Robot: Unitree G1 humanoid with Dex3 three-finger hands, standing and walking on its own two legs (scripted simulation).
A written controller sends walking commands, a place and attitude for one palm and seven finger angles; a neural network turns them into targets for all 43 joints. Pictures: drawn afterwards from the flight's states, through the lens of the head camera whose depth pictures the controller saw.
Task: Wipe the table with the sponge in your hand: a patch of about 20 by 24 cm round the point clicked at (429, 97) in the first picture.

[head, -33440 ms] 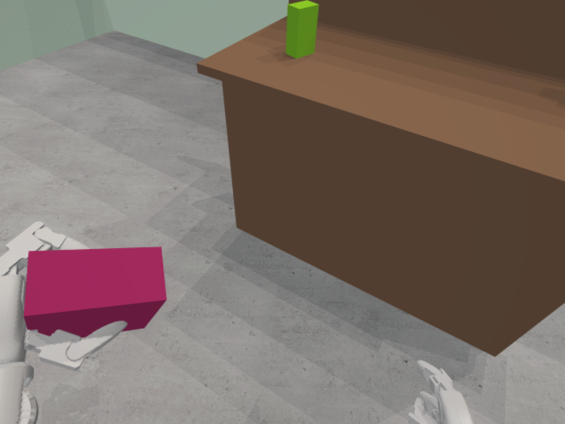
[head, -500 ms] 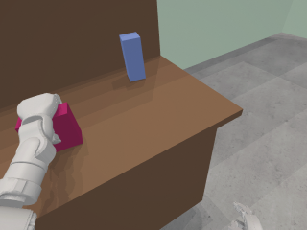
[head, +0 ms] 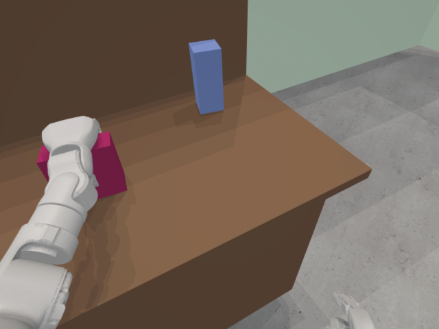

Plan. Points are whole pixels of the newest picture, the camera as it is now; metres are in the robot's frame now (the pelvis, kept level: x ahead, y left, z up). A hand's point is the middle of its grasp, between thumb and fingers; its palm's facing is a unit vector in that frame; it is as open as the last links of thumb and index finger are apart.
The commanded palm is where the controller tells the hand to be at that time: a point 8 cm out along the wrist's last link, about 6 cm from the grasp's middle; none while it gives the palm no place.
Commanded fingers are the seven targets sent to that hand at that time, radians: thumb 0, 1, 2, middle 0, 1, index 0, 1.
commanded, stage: wipe forward along the middle lane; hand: left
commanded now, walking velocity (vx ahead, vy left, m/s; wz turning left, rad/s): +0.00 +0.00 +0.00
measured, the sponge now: (90, 176) +0.36 +0.31 +0.10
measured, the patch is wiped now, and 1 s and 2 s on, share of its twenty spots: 1.00 1.00 1.00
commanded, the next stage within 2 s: slide back across to the first lane in 0.28 s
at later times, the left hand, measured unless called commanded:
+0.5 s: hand (85, 150) +0.39 +0.32 +0.14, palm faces -0.11 -0.01 -0.99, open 10.2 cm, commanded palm +0.37 +0.33 +0.18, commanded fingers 0.00 0.10 1.30 -1.20 -1.60 -1.20 -1.60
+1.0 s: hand (40, 155) +0.36 +0.40 +0.15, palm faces -0.07 -0.02 -1.00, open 10.2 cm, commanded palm +0.34 +0.39 +0.21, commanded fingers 0.00 0.10 1.30 -1.20 -1.60 -1.20 -1.60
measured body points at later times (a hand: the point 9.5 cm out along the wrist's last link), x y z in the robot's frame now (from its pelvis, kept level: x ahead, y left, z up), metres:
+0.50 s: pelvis +0.01 -0.03 +0.00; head +0.01 -0.06 +0.45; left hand +0.39 +0.32 +0.19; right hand +0.12 -0.30 -0.12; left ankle +0.03 +0.08 -0.74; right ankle +0.00 -0.10 -0.74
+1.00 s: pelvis +0.02 +0.00 +0.00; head +0.03 -0.02 +0.45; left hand +0.36 +0.39 +0.20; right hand +0.17 -0.26 -0.11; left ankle +0.03 +0.08 -0.74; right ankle +0.00 -0.10 -0.74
